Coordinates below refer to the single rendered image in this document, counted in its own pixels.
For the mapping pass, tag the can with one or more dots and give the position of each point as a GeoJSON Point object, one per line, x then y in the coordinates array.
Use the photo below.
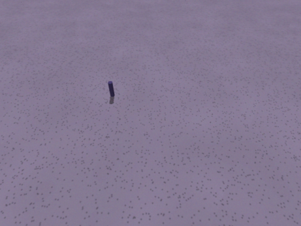
{"type": "Point", "coordinates": [111, 88]}

